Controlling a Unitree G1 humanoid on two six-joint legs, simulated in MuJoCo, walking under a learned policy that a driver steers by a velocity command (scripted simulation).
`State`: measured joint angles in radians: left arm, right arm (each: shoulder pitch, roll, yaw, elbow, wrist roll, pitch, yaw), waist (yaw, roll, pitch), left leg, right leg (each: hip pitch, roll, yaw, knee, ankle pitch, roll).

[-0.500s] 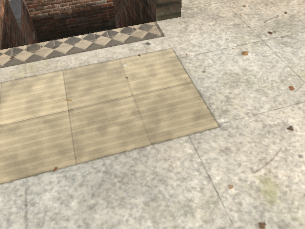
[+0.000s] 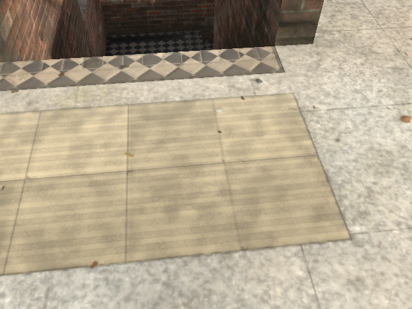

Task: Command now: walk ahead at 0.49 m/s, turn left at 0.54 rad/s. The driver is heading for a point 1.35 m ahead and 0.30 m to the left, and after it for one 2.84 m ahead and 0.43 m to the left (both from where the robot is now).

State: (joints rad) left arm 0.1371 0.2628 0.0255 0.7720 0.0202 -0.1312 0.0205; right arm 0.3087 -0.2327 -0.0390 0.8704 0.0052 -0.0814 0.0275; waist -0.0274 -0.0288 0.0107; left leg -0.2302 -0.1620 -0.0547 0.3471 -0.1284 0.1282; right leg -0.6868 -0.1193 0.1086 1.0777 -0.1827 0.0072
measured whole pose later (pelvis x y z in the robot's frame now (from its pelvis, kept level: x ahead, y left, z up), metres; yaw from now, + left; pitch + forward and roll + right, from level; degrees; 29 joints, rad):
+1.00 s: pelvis +0.48 +0.12 +0.00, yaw +30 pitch +2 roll +0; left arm 0.19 0.30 0.05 0.77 -0.01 -0.09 0.00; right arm 0.31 -0.25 -0.06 0.73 0.00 -0.07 0.03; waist -0.02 -0.04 0.02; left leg -0.21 -0.09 0.02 0.35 -0.17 0.09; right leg -0.64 -0.14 0.03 1.09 -0.23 0.01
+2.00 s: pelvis +0.96 +0.38 +0.00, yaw +21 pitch +2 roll +0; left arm 0.33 0.30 0.06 0.82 -0.03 -0.05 0.00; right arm 0.18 -0.25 -0.05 0.77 -0.01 -0.10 0.01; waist 0.01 -0.05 0.01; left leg -0.32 0.01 0.07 0.46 -0.18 0.02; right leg -0.46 -0.04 0.05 1.16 -0.37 -0.02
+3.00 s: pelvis +1.47 +0.44 -0.01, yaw -10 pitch +1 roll +1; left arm 0.37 0.27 0.06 0.74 -0.03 -0.02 0.03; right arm 0.20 -0.25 -0.06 0.77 0.00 -0.09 0.03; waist 0.01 -0.03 0.00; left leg -0.38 -0.05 0.00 0.55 -0.19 0.04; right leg -0.41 0.06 0.12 1.22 -0.44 -0.05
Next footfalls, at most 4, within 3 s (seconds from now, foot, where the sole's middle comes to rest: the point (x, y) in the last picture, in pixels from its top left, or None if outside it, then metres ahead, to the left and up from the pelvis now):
0.24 right None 0.31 -0.14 -0.78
0.78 left None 0.49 0.20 -0.78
1.32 right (160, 208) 0.87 0.17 -0.78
1.86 left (74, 185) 0.99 0.52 -0.78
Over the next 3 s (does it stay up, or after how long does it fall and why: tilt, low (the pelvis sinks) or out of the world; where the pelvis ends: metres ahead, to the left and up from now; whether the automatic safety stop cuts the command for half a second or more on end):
stays up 1.47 0.44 -0.01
